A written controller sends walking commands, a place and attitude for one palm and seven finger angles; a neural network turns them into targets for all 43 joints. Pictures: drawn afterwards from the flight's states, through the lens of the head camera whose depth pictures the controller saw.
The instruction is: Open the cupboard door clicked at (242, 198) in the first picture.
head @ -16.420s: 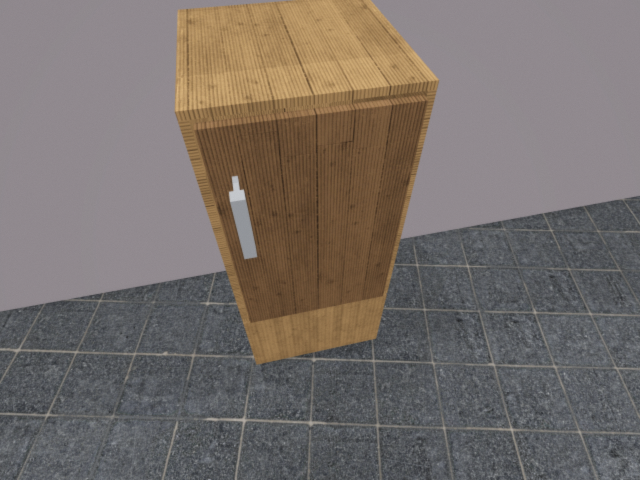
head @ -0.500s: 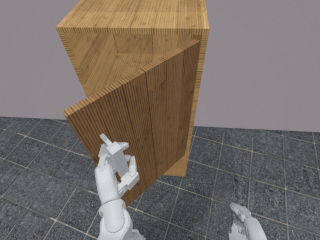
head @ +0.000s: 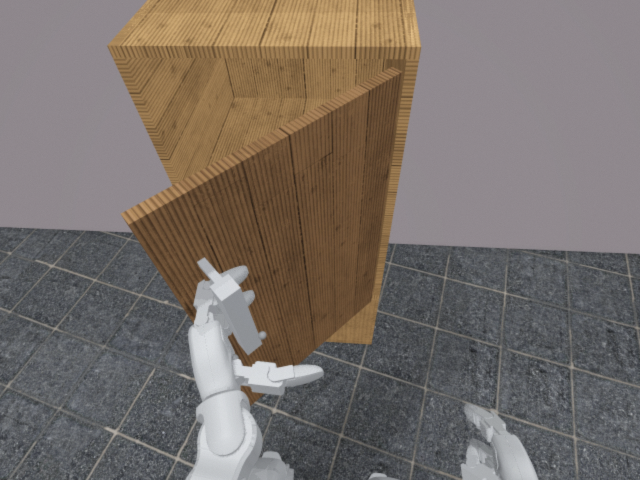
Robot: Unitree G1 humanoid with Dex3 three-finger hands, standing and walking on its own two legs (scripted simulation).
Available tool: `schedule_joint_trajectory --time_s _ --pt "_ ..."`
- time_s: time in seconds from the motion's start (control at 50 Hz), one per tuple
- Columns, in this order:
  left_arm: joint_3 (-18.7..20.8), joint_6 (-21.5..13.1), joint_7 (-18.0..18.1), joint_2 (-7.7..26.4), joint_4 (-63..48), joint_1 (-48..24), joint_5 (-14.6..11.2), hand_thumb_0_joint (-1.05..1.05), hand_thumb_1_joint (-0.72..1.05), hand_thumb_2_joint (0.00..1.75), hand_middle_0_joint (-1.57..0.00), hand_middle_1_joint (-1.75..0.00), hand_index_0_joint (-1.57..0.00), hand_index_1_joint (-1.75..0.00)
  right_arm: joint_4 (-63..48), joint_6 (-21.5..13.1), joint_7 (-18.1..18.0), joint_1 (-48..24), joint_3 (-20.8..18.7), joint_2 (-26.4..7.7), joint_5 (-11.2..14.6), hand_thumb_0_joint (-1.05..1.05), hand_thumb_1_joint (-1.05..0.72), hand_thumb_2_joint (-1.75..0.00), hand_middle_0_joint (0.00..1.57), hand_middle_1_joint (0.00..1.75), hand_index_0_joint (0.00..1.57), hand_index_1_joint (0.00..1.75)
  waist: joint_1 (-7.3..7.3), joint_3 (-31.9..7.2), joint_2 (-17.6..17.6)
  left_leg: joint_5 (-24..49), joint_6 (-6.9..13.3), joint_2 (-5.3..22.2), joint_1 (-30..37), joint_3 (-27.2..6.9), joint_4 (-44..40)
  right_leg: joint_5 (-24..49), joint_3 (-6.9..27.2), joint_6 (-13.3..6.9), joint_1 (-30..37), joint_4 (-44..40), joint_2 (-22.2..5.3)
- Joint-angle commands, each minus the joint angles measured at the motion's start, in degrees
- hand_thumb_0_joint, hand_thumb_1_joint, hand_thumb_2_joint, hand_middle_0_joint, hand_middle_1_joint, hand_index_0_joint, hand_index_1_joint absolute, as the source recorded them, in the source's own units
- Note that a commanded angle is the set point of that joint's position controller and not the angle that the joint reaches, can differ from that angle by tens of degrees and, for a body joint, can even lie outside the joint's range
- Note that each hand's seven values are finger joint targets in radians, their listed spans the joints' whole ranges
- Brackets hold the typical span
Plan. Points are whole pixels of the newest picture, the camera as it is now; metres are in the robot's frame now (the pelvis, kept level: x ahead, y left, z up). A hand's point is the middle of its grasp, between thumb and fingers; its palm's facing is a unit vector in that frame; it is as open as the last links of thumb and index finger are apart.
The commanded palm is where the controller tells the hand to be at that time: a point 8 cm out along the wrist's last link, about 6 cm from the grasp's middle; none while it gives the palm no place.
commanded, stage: open thumb and fingers to let go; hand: left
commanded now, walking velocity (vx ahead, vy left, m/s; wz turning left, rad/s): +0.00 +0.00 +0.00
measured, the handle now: (229, 307) +0.32 +0.13 +0.04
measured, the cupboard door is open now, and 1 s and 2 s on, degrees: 46 49 49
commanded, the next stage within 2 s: slide the hand sideways off the handle in 0.14 s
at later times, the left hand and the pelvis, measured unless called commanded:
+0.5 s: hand (250, 368) +0.24 +0.09 +0.05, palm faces -0.17 -0.98 +0.05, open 16.1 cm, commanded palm +0.23 +0.14 +0.05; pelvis -0.01 +0.05 -0.01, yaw -2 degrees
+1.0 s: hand (215, 402) +0.21 +0.12 +0.05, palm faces -0.10 -0.99 +0.03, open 16.1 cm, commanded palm +0.18 +0.18 +0.05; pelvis -0.01 +0.06 -0.01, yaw -3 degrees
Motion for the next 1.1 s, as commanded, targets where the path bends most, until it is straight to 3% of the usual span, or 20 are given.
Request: schedule_joint_trajectory --time_s 0.0,0.1,0.14,0.16,0.2,0.22,0.24,0.26,0.28,0.3,0.32,0.36,0.4,0.42,0.48,0.58,0.84,0.9,0.96,1.08 --pt "-0.09 -2.85 0.73 -1.21 -12.54 -6.74 1.45 0.00 -0.50 0.30 -0.19 -0.55 -0.19 -0.55 -9.40 -2.81 -0.02 -3.38 -1.38 -4.20 0.29 0.00 -0.90 -0.90 0.20 0.30 0.20 0.30 -0.16 -13.73 -6.96 9.08 2.75 -0.62 6.69 -0.48 -2.29 29.94 12.22 7.72 10.26 -13.93 -6.02" --pt "-1.73 -1.95 2.06 -3.22 -12.24 -8.85 2.35 0.00 -0.50 0.30 -0.15 -0.30 -0.15 -0.30 -10.12 -2.67 -0.07 -3.84 -0.91 -4.08 0.10 0.00 -0.90 -0.90 0.20 0.30 0.20 0.30 -0.62 -12.05 -6.68 8.53 3.01 -0.40 8.99 -0.48 -2.90 23.72 8.50 6.66 5.77 -13.09 -4.23" --pt "-1.92 -1.68 2.72 -3.68 -12.11 -9.25 2.54 0.00 -0.50 0.30 -0.15 -0.30 -0.15 -0.30 -10.18 -2.80 -0.13 -3.94 -0.77 -4.03 0.03 0.00 -0.90 -0.90 0.20 0.30 0.20 0.30 -0.61 -12.42 -5.91 8.63 3.01 -0.39 9.94 -0.54 -3.10 22.32 7.51 6.32 4.78 -12.74 -3.69" --pt "-2.11 -1.28 2.86 -3.91 -11.85 -8.18 2.74 0.00 -0.50 0.30 -0.15 -0.30 -0.15 -0.30 -10.44 -2.82 -0.14 -3.71 -0.80 -4.04 0.04 0.00 -0.90 -0.90 0.20 0.30 0.20 0.30 -0.47 -12.26 -7.40 9.16 3.09 -0.20 9.98 -0.76 -3.46 21.60 6.65 5.93 4.87 -12.45 -3.12" --pt "-3.50 -0.86 3.37 -5.19 -12.43 -9.84 3.23 0.00 -0.50 0.30 -0.15 -0.30 -0.15 -0.30 -10.53 -2.81 -0.02 -4.46 -0.63 -3.98 0.13 0.00 -0.90 -0.90 0.20 0.30 0.20 0.30 -0.58 -12.17 -4.67 9.14 3.08 -0.07 11.26 -0.72 -3.52 19.21 5.70 5.38 2.80 -11.89 -2.57" --pt "-3.89 -0.57 3.71 -5.56 -12.27 -11.13 3.48 0.00 -0.50 0.30 -0.15 -0.30 -0.15 -0.30 -10.34 -2.84 -0.04 -4.16 -0.61 -3.99 0.01 0.00 -0.90 -0.90 0.20 0.30 0.20 0.30 -0.77 -12.38 -4.96 9.15 3.05 -0.05 11.42 -0.90 -3.70 18.45 5.13 5.23 2.51 -11.56 -2.35" --pt "-14.47 -3.20 -7.59 1.41 -13.56 -10.72 8.57 0.00 -0.50 0.30 -0.15 -0.30 -0.15 -0.30 -9.60 -2.59 0.50 -1.47 -0.59 -6.66 1.00 0.00 -0.90 -0.90 0.20 0.30 0.20 0.30 -5.89 -8.67 -6.41 9.24 4.07 -0.16 10.41 -0.96 -2.23 22.05 7.45 5.94 -0.49 -10.72 -2.74" --pt "-11.25 -5.46 -14.14 4.44 -17.59 -13.45 6.31 0.00 -0.50 0.30 -0.15 -0.30 -0.15 -0.30 -10.65 -2.14 0.35 -0.91 -1.43 -6.01 1.22 0.00 -0.90 -0.90 0.20 0.30 0.20 0.30 -4.14 -12.90 -3.77 11.24 4.36 -0.22 10.70 -0.88 -1.41 25.04 7.76 5.24 2.00 -9.54 -3.16" --pt "-10.93 -6.76 -19.06 5.97 -18.45 -12.12 5.28 0.00 -0.50 0.30 -0.15 -0.30 -0.15 -0.30 -11.24 -2.18 0.10 -1.40 -1.44 -5.97 1.62 0.00 -0.90 -0.90 0.20 0.30 0.20 0.30 -3.51 -14.92 -1.95 11.92 4.32 -0.16 12.22 -0.66 -1.05 26.49 7.95 5.03 2.56 -8.89 -3.28" --pt "-11.10 -7.44 -23.55 6.21 -18.97 -10.33 3.11 0.00 -0.50 0.30 -0.15 -0.30 -0.15 -0.30 -12.18 -2.28 -0.02 -1.02 -1.31 -6.02 2.12 0.00 -0.90 -0.90 0.20 0.30 0.20 0.30 -3.34 -14.25 -0.88 11.58 4.22 -0.20 12.78 -0.84 -1.36 25.39 7.55 4.75 2.25 -8.86 -3.09" --pt "-10.75 -7.38 -26.53 5.55 -19.79 -9.15 0.22 0.00 -0.50 0.30 -0.15 -0.30 -0.15 -0.30 -13.23 -2.41 -0.11 -0.95 -1.19 -5.88 2.62 0.00 -0.90 -0.90 0.20 0.30 0.20 0.30 -3.08 -14.20 -0.75 11.04 4.18 0.01 13.56 -1.07 -1.84 23.76 7.13 4.56 2.29 -9.13 -2.78" --pt "-9.92 -5.68 -28.65 2.46 -20.02 -6.26 -5.71 0.00 -0.50 0.30 -0.15 -0.30 -0.15 -0.30 -15.09 -2.71 -0.36 -1.66 -0.81 -5.84 3.66 0.00 -0.90 -0.90 0.20 0.30 0.20 0.30 -2.22 -12.95 -1.73 9.30 3.95 0.44 14.45 -1.58 -3.48 19.00 5.72 4.23 1.87 -9.99 -1.83" --pt "-7.53 -4.07 -26.48 1.89 -19.32 -4.20 -8.00 0.00 -0.50 0.30 -0.15 -0.30 -0.15 -0.30 -15.86 -2.66 -0.41 -2.09 -0.73 -6.25 3.86 0.00 -0.90 -0.90 0.20 0.30 0.20 0.30 -1.32 -10.05 -3.45 5.80 3.46 0.86 13.59 -2.44 -4.98 13.41 4.02 4.33 -0.32 -10.07 -1.25" --pt "-7.11 -3.60 -24.78 2.02 -19.42 -4.46 -7.70 0.00 -0.50 0.30 -0.15 -0.30 -0.15 -0.30 -16.18 -2.55 -0.34 -2.42 -0.66 -6.44 3.81 0.00 -0.90 -0.90 0.20 0.30 0.20 0.30 -1.41 -8.97 -3.48 4.48 3.42 0.95 13.18 -2.62 -5.25 11.72 3.84 4.34 -1.30 -10.04 -1.17" --pt "-6.04 -3.41 -20.09 3.63 -20.76 -2.07 -4.15 0.00 -0.50 0.30 -0.15 -0.30 -0.15 -0.30 -17.24 -2.37 0.21 -1.65 -0.93 -6.57 3.05 0.00 -0.90 -0.90 0.20 0.30 0.20 0.30 -0.67 -11.17 -4.62 5.40 3.38 1.05 12.50 -2.94 -4.88 11.72 3.46 4.21 -1.58 -8.02 -1.17" --pt "-7.05 -3.22 -17.24 4.99 -23.64 0.78 0.85 0.00 -0.50 0.30 -0.15 -0.30 -0.15 -0.30 -18.59 -1.18 1.10 -1.39 -0.90 -6.39 2.77 0.00 -0.90 -0.90 0.20 0.30 0.20 0.30 -0.35 -10.51 -2.20 3.89 2.98 1.19 11.76 -3.37 -5.03 10.02 3.51 3.75 -3.08 -6.52 -1.16" --pt "-4.69 -2.93 -20.06 7.06 -28.76 10.61 -2.87 0.00 -0.50 0.30 -0.15 -0.30 -0.15 -0.30 -19.87 -1.25 0.20 -1.31 -0.31 -6.50 3.26 0.00 -0.90 -0.90 0.20 0.30 0.20 0.30 -0.25 -7.41 -1.56 1.02 2.55 1.54 11.25 -4.28 -6.23 8.65 2.97 3.88 -3.30 -6.77 -0.44" --pt "-3.71 -3.63 -20.82 8.00 -30.21 14.75 -3.16 0.00 -0.50 0.30 -0.15 -0.30 -0.15 -0.30 -20.27 -1.65 0.36 -0.91 -0.43 -6.28 3.23 0.00 -0.90 -0.90 0.20 0.30 0.20 0.30 0.39 -8.67 -1.26 3.43 2.57 1.40 11.18 -3.90 -5.56 10.10 3.06 3.77 -2.51 -6.15 -0.37" --pt "-3.95 -4.17 -21.92 8.35 -31.58 15.88 -3.22 0.00 -0.50 0.30 -0.15 -0.30 -0.15 -0.30 -20.58 -1.73 0.37 -0.45 -0.56 -6.42 3.26 0.00 -0.90 -0.90 0.20 0.30 0.20 0.30 -0.28 -8.32 -1.85 4.66 2.78 1.37 10.22 -3.70 -4.48 11.22 3.21 3.87 -2.58 -5.76 -0.33" --pt "-0.09 -5.51 -24.77 11.62 -34.21 22.03 -5.22 0.00 -0.50 0.30 -0.15 -0.30 -0.15 -0.30 -20.75 -2.22 0.09 0.06 -1.04 -6.40 3.46 0.00 -0.90 -0.90 0.20 0.30 0.20 0.30 0.19 -8.88 -2.04 6.60 2.96 0.87 8.54 -2.58 -2.55 13.79 3.78 4.01 -1.67 -5.27 -0.13"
